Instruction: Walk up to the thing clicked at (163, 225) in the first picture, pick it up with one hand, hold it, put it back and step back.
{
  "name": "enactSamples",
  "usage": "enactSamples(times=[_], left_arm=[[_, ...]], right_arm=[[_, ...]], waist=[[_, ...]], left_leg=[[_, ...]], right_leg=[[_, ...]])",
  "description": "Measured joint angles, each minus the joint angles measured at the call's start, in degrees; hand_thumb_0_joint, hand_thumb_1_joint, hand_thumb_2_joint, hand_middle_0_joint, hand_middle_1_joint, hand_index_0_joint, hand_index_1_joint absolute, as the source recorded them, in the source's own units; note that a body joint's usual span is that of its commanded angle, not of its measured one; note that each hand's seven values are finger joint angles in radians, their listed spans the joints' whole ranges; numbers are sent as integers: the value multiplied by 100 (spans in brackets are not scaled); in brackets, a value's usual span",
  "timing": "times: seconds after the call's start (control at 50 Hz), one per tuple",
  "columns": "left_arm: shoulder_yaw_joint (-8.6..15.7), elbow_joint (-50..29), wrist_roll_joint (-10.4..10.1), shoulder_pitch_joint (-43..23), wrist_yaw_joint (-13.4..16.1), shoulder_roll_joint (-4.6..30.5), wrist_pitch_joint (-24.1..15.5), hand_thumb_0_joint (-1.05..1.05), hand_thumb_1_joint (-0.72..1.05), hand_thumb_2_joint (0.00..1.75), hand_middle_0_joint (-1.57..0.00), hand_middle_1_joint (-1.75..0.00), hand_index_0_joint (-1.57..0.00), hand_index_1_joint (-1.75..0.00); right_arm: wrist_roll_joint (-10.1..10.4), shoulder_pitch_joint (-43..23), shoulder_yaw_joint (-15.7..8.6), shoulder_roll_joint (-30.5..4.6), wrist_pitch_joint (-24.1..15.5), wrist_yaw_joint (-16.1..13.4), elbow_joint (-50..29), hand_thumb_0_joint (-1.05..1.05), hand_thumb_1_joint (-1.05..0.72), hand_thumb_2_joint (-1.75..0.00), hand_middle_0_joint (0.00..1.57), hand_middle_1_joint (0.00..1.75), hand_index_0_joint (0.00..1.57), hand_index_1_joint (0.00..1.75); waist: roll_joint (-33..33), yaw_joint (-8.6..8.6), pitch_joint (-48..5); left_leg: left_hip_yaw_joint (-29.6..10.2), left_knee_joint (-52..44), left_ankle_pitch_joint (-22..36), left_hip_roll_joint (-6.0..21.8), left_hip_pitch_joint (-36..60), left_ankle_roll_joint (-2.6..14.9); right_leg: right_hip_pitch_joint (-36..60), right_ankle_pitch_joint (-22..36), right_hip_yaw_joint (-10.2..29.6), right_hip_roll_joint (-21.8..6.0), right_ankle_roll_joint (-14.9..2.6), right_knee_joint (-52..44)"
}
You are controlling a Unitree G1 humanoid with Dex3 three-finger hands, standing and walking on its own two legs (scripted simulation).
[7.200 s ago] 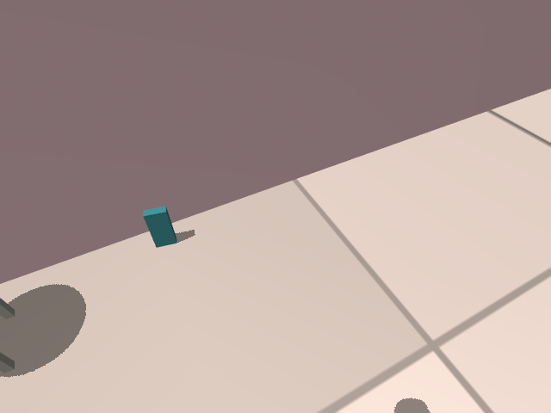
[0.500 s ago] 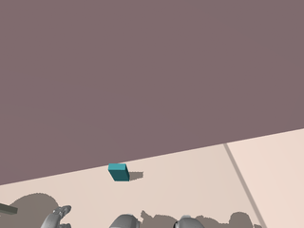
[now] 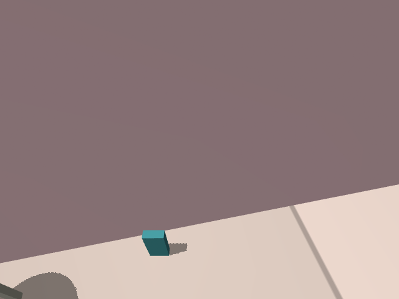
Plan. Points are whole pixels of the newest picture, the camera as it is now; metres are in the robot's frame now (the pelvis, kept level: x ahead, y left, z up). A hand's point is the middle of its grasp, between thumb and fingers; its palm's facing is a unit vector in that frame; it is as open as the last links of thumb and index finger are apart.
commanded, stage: walk up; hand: left
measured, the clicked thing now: (156, 243) +0.49 +0.23 -0.65
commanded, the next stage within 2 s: none
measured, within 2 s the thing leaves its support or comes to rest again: neither
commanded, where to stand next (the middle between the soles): +0.14 +0.01 m, yaw +2 degrees
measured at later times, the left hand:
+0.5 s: hand out of the picture +0.11 +0.27 -0.16, palm faces +0.05 -0.93 -0.36, open 7.4 cm
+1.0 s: hand out of the picture -0.02 +0.32 -0.13, palm faces +0.06 -0.90 -0.43, open 7.4 cm
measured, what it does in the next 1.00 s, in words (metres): steps on the spot: left foot, then right foot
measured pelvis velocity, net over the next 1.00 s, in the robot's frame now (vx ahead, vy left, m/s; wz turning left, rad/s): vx -0.01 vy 0.03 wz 0.07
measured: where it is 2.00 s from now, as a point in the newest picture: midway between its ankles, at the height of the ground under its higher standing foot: outside the picture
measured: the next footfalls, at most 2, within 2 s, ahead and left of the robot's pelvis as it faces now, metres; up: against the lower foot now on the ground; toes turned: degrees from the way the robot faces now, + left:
left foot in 0.36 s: +0.19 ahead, +0.12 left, +0.00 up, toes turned +2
right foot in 0.64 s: +0.02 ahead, -0.12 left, +0.00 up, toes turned -1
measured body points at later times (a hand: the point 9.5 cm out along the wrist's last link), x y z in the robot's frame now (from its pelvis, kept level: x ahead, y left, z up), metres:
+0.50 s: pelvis +0.02 +0.01 -0.01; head +0.08 +0.02 +0.43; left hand +0.11 +0.32 -0.14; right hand +0.18 -0.27 -0.12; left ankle +0.15 +0.12 -0.73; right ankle -0.02 -0.12 -0.67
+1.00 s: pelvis -0.01 +0.03 +0.00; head +0.02 +0.02 +0.45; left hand -0.03 +0.36 -0.10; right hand +0.06 -0.30 -0.12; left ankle +0.01 +0.15 -0.73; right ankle -0.02 -0.12 -0.73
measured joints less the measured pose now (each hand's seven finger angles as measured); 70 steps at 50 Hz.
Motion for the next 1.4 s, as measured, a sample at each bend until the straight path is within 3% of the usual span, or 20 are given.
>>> enactSamples(times=[0.06,0.12,0.26,0.34,0.4,0.46,0.52,0.6,0.66,0.72,0.76,0.8,0.94,0.98,1.0,1.02,1.06,1.12,1.28,1.4], left_arm=[[-34,-173,-22,247,20,-73,-183,0,90,90,-20,-29,-20,-30],[-110,-269,-106,385,51,-224,-253,0,90,90,-20,-30,-20,-30],[-220,-434,-147,304,178,-376,-133,0,90,90,-20,-30,-20,-31],[-315,-552,-249,30,253,-382,74,0,90,90,-20,-30,-20,-31],[-345,-562,-397,-401,308,-371,190,0,90,90,-20,-30,-20,-31],[-342,-638,-436,-803,350,-368,300,0,90,90,-20,-30,-20,-30],[-317,-648,-425,-936,337,-319,310,0,90,90,-20,-30,-20,-30],[-238,-550,-350,-838,294,-276,236,0,90,90,-20,-30,-20,-30],[-126,-440,-226,-592,275,-260,152,0,90,90,-20,-30,-20,-30],[-70,-420,-40,-292,303,-240,169,0,90,90,-20,-30,-20,-30],[-49,-339,-8,-181,350,-272,164,0,90,90,-20,-30,-20,-30],[-11,-296,38,-97,326,-288,154,0,90,90,-20,-30,-20,-30],[62,-702,43,370,41,-107,-20,0,90,90,-20,-30,-20,-31],[38,-739,4,479,-16,-22,31,0,90,90,-20,-30,-20,-31],[28,-742,-4,520,-31,38,84,0,90,90,-20,-30,-20,-31],[30,-713,-20,543,-33,79,152,0,90,90,-20,-30,-20,-31],[-13,-548,-45,516,-15,51,306,0,90,90,-20,-30,-20,-30],[-92,-475,-114,361,-58,65,321,1,90,90,-20,-29,-20,-30],[-128,-496,-294,-361,6,-27,267,0,90,90,-20,-29,-20,-30],[-182,-545,-258,-929,109,-234,268,0,90,90,-20,-29,-20,-30]], right_arm=[[63,33,-3,-42,122,-50,113,1,-91,-90,20,30,20,30],[125,12,9,-118,43,-30,83,1,-91,-90,20,30,20,30],[189,-318,104,-4,30,-118,-2,1,-91,-90,20,30,20,30],[199,-649,233,185,46,-184,-2,1,-91,-90,20,30,20,30],[186,-984,276,342,23,-241,-65,1,-91,-90,20,30,20,30],[246,-1292,331,456,54,-276,-219,1,-91,-90,20,30,20,30],[171,-1536,349,524,166,-286,-364,1,-91,-90,21,30,20,30],[9,-1760,284,475,297,-179,-557,1,-90,-90,21,30,20,30],[-2,-1760,196,356,400,-135,-621,1,-90,-90,21,30,20,30],[30,-1512,88,283,506,-182,-466,1,-91,-90,21,30,20,30],[82,-1305,21,166,499,-179,-351,1,-91,-90,20,30,20,30],[128,-1030,-24,74,400,-166,-204,1,-91,-90,20,30,20,30],[54,-68,32,-12,230,55,373,1,-91,-90,20,30,20,30],[61,-11,33,-4,89,57,380,1,-91,-90,20,30,20,30],[58,-8,17,24,-21,36,343,1,-91,-90,20,30,20,30],[30,-18,-2,68,-131,-2,275,1,-91,-90,20,30,20,30],[34,50,0,106,-303,-54,102,1,-91,-90,20,30,20,30],[102,178,91,190,-427,-129,-47,1,-91,-90,20,30,20,30],[144,-4,270,250,-278,-293,-95,1,-90,-90,21,30,20,30],[302,-593,273,180,160,-341,-228,1,-90,-90,21,30,20,30]], waist=[[-31,131,-53],[28,201,34],[-2,258,298],[-113,289,424],[-293,242,649],[-313,213,809],[-315,198,750],[-170,137,621],[51,114,506],[1,252,410],[52,290,404],[126,270,367],[-113,375,28],[-198,357,7],[-319,340,32],[-474,335,79],[-534,195,-1],[-644,70,-33],[-677,22,251],[-272,-24,522]], left_leg=[[-460,1136,-446,-327,-454,-36],[-667,1608,-58,-465,-912,-96],[-488,661,916,-291,-1242,-251],[-118,-286,1608,-268,-788,-140],[-33,-409,1352,-410,-698,-120],[-26,-350,1420,-381,-820,-76],[68,-343,1494,-301,-940,-67],[167,-236,1559,-163,-1208,-51],[105,99,1336,-40,-1523,-109],[-493,1383,-85,-556,-1895,-276],[-844,2318,-119,-821,-2010,-303],[-877,2596,10,-799,-1852,-345],[-167,781,-554,-397,-493,-349],[-35,-125,-237,-329,-101,-262],[45,-481,314,-385,63,-234],[150,-509,528,-470,138,-212],[161,-395,401,-475,151,-151],[127,-691,438,-443,429,-132],[131,-734,321,-238,722,-245],[19,478,-223,-45,54,-342]], right_leg=[[179,116,-12,22,-52,-202],[557,256,-39,13,-41,-692],[901,145,-143,-89,4,-828],[631,-350,-158,-161,67,-55],[76,-470,58,-262,179,1125],[-621,-1128,569,25,149,2606],[-961,-1250,670,15,115,3054],[-843,-1124,411,-171,162,2114],[-569,-510,227,-122,141,1111],[-703,-452,300,-241,97,1217],[-653,-302,305,-318,126,1008],[-549,-156,235,-372,138,731],[-134,-88,24,-660,92,197],[-72,-125,-13,-701,164,207],[-118,-241,33,-778,124,404],[-253,-462,217,-819,71,858],[-684,-744,542,-557,24,1907],[-1236,-370,755,-355,24,2613],[-1630,474,624,-569,248,1363],[-1136,1215,256,-306,200,261]])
